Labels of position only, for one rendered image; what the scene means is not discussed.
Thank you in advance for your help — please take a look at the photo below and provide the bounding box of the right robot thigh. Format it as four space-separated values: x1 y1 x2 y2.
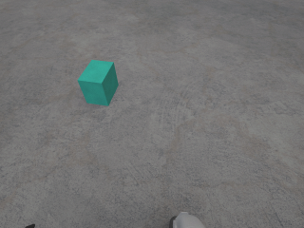
173 215 206 228

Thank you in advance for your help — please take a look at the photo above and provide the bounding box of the carton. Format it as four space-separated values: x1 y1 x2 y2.
77 60 119 106

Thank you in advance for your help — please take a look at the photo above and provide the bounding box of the robot right shin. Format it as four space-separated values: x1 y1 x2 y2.
178 212 189 217

